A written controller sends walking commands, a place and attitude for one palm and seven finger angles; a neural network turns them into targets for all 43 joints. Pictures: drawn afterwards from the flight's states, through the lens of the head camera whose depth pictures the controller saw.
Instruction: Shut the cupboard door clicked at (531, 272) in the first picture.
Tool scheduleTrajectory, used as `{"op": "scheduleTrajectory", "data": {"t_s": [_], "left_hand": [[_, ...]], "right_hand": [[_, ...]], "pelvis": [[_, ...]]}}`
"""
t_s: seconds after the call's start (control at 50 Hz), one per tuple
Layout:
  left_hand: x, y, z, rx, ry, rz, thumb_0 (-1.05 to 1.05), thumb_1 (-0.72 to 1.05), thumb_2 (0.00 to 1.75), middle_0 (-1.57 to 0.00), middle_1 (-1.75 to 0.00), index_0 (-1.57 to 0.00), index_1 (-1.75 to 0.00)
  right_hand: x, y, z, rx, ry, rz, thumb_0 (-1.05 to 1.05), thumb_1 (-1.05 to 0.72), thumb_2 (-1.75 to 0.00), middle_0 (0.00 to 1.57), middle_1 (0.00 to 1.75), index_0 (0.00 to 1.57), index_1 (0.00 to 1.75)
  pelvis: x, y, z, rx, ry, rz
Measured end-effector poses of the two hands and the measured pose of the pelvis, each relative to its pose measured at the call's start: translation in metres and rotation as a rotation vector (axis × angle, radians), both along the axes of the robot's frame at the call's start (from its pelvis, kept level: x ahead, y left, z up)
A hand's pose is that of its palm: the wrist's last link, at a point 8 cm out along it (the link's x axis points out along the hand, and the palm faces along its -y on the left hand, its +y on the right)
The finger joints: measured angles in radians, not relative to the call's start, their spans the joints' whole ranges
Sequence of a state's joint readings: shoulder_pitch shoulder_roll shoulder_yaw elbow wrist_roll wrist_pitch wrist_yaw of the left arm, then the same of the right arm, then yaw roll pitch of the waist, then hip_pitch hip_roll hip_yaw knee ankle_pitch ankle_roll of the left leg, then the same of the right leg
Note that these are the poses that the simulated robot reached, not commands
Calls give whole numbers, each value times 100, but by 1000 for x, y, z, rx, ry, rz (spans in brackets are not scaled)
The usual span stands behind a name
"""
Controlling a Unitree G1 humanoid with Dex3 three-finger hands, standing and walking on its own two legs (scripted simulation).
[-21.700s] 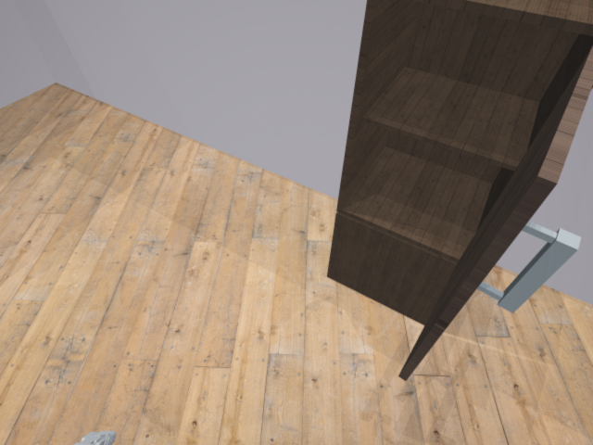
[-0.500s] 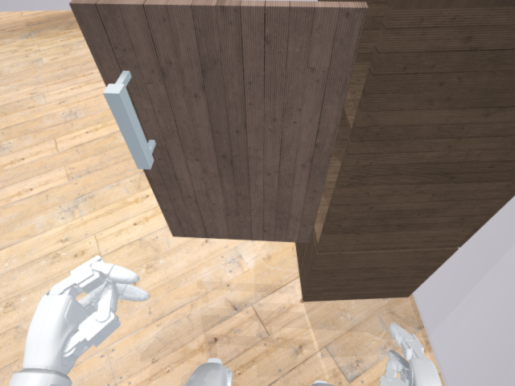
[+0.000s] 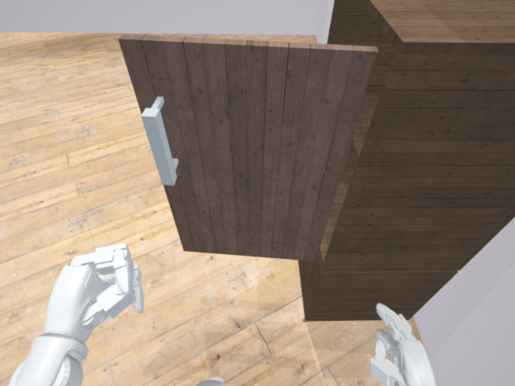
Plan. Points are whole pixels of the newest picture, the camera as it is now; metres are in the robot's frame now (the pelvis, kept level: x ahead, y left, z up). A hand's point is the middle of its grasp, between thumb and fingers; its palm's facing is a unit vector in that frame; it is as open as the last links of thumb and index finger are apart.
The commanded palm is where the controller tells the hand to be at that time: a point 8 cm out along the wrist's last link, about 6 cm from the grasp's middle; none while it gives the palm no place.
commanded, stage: raise the hand and make a fist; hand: left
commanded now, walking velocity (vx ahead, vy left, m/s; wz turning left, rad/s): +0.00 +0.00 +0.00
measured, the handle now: (164, 142) +0.49 +0.22 +0.12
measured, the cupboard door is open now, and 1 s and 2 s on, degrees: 84 84 84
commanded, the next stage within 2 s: bring the fist close to the handle in 0.56 s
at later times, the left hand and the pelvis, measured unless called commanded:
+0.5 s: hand (141, 270) +0.23 +0.18 +0.12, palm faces +0.01 -1.00 -0.04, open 3.1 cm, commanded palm +0.21 +0.23 +0.12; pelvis +0.01 -0.01 +0.01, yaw +0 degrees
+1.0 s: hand (150, 239) +0.28 +0.18 +0.12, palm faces +0.00 -1.00 -0.03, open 3.1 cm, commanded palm +0.26 +0.23 +0.12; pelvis +0.01 -0.02 +0.02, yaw +0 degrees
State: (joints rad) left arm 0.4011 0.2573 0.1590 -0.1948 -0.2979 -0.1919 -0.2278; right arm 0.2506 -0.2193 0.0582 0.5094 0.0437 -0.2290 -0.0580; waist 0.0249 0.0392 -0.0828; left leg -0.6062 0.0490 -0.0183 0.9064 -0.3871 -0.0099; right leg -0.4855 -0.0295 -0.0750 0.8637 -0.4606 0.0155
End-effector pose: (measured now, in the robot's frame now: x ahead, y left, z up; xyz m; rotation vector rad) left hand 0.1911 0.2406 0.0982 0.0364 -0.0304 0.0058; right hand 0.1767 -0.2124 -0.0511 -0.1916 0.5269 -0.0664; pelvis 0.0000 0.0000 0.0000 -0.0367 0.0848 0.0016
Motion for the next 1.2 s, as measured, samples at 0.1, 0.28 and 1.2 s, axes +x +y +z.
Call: {"op": "scheduleTrajectory", "data": {"t_s": [0.1,0.28,1.2], "left_hand": [[7,2,11,6,-10,3,2,90,90,-128,-148,-128,-148],[21,-1,21,-3,2,-2,2,90,90,-130,-150,-130,-150],[99,-13,22,-11,-10,-1,2,90,90,-130,-150,-130,-150]], "right_hand": [[-4,0,0,4,15,4,1,-91,-89,21,30,21,30],[-15,-18,1,-10,44,-29,1,-91,-89,21,30,20,30],[-26,-48,-9,-26,137,-107,1,-91,-89,21,30,20,30]], "pelvis": [[0,-1,5,3,-17,1],[4,-5,13,14,-31,-5],[10,-16,18,35,-23,-22]]}}
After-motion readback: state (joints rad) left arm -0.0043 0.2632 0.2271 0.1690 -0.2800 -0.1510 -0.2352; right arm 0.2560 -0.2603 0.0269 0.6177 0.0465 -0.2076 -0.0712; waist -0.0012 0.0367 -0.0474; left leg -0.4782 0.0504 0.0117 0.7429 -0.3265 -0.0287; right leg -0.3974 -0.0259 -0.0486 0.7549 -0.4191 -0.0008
